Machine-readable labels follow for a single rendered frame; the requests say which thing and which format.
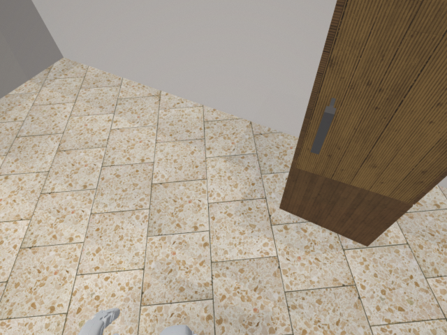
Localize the handle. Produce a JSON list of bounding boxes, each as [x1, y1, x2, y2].
[[310, 98, 336, 154]]

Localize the cupboard door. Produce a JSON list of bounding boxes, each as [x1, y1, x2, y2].
[[295, 0, 447, 203]]

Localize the left robot hand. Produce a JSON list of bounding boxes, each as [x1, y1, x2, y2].
[[78, 308, 120, 335]]

